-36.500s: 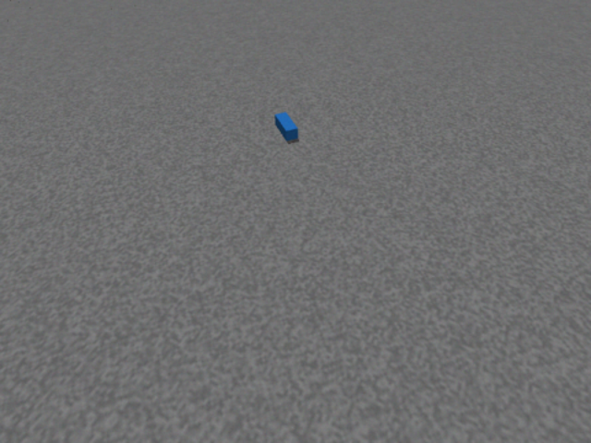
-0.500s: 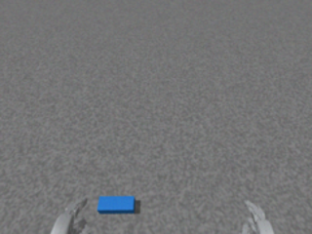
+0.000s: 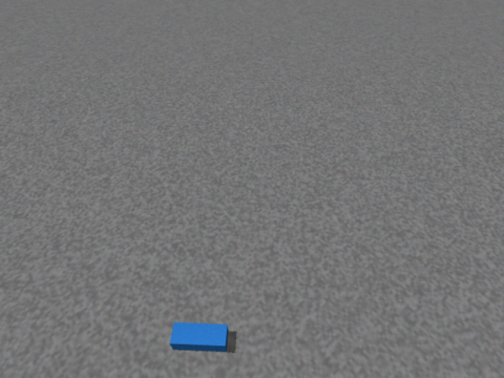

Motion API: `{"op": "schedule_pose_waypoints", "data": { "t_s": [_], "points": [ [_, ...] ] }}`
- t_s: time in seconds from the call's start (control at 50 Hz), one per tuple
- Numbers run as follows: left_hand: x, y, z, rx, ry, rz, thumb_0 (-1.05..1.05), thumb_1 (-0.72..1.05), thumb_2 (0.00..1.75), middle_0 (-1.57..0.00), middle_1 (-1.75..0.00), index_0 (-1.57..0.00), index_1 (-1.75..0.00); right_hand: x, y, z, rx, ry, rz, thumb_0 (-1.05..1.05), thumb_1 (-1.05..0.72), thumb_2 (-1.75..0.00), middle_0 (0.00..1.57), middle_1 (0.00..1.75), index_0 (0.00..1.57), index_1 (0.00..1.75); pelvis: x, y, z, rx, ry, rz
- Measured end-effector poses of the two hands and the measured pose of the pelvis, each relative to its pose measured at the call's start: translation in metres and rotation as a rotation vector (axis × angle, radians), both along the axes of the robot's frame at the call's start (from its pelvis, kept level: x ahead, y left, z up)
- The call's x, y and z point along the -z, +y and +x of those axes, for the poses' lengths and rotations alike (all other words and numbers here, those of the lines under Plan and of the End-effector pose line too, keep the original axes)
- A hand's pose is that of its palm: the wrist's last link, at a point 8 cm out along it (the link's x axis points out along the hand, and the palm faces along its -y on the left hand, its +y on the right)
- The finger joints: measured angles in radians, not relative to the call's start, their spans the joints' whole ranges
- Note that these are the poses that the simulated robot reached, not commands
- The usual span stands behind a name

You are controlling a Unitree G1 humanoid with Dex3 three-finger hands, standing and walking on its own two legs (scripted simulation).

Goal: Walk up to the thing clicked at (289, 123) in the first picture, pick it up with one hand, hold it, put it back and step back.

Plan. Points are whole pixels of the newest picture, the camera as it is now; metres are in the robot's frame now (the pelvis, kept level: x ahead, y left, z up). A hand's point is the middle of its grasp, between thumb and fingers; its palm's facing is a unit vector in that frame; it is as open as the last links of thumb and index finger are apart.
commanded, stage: stand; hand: left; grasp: from above
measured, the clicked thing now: (200, 336) +0.42 +0.23 -0.73
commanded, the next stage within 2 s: step back in 1.98 s
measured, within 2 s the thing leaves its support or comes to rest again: neither
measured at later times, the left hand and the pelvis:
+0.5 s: hand out of the picture +0.04 +0.23 -0.15, palm faces +0.03 -0.94 -0.34, open 7.4 cm; pelvis +0.00 -0.02 +0.01, yaw +1 degrees
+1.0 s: hand out of the picture +0.07 +0.21 -0.14, palm faces +0.02 -0.94 -0.33, open 7.4 cm; pelvis +0.00 -0.03 +0.01, yaw +1 degrees
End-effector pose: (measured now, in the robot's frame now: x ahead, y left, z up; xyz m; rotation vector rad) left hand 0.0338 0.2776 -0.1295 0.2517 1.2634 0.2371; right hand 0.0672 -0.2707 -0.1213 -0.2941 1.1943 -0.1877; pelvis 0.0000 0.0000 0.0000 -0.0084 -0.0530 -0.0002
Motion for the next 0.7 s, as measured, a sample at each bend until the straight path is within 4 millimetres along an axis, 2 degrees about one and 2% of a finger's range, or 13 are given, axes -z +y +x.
{"op": "schedule_pose_waypoints", "data": {
  "t_s": [0.14, 0.32, 0.48, 0.7],
  "points": [
    [-0.006, -0.002, -0.010, -0.004, 0.026, 0.001, 0.00, 0.90, 0.90, -0.21, -0.30, -0.20, -0.30, -0.001, 0.001, -0.007, 0.014, 0.020, 0.021, 0.01, -0.91, -0.90, 0.20, 0.30, 0.20, 0.30, -0.007, -0.002, -0.004, -0.006, -0.019, 0.003],
    [-0.012, -0.003, -0.011, -0.005, 0.026, 0.016, 0.00, 0.90, 0.90, -0.21, -0.30, -0.20, -0.30, -0.003, -0.012, -0.013, 0.023, 0.039, 0.019, 0.01, -0.91, -0.90, 0.20, 0.30, 0.20, 0.30, -0.010, -0.009, -0.006, -0.011, -0.022, 0.006],
    [-0.015, -0.008, -0.005, -0.003, 0.026, 0.022, 0.00, 0.90, 0.90, -0.21, -0.30, -0.20, -0.30, -0.004, -0.025, -0.016, 0.024, 0.057, 0.009, 0.01, -0.91, -0.90, 0.20, 0.30, 0.20, 0.30, -0.012, -0.017, -0.005, -0.012, -0.021, 0.006],
    [-0.018, -0.016, 0.012, 0.013, 0.003, 0.016, 0.00, 0.90, 0.90, -0.21, -0.30, -0.20, -0.30, -0.006, -0.036, -0.012, 0.019, 0.061, 0.002, 0.01, -0.91, -0.90, 0.20, 0.30, 0.20, 0.30, -0.013, -0.024, -0.002, -0.009, -0.017, 0.006]
  ]
}}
